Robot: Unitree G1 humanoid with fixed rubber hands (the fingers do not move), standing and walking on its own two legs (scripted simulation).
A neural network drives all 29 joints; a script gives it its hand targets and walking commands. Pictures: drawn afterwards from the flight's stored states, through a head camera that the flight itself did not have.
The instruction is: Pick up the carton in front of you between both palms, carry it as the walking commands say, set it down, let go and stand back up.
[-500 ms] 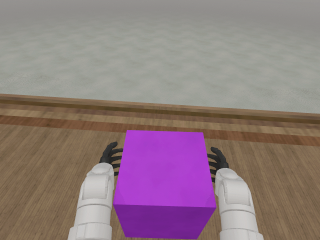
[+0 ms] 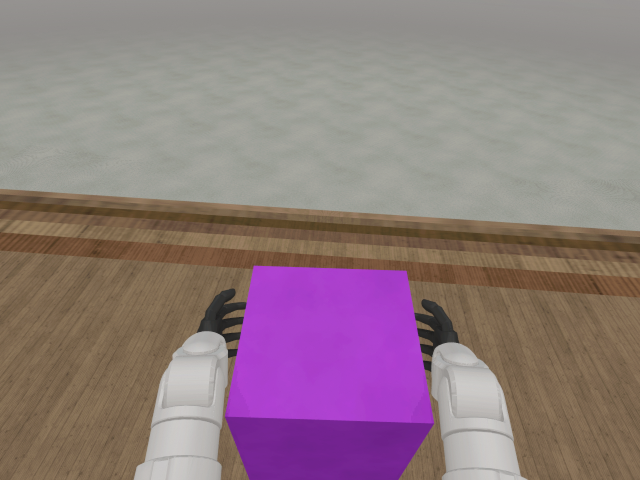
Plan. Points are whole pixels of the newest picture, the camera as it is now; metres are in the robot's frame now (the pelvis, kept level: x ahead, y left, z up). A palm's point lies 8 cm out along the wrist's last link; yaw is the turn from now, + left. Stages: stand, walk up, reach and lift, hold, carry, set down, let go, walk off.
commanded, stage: carry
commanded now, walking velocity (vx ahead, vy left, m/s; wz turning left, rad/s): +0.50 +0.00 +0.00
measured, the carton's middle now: (326, 379) +0.29 +0.00 -0.03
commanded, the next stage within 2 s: none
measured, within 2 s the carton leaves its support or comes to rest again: neither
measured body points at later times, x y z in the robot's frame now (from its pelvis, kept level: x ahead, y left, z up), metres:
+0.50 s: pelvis +0.15 +0.01 -0.01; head +0.14 +0.02 +0.44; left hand +0.42 +0.17 +0.07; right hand +0.43 -0.14 +0.07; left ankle +0.06 +0.11 -0.69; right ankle +0.11 -0.08 -0.74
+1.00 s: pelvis +0.44 +0.07 +0.00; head +0.46 +0.09 +0.45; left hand +0.73 +0.22 +0.08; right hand +0.72 -0.09 +0.08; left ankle +0.37 +0.14 -0.74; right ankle +0.52 -0.07 -0.69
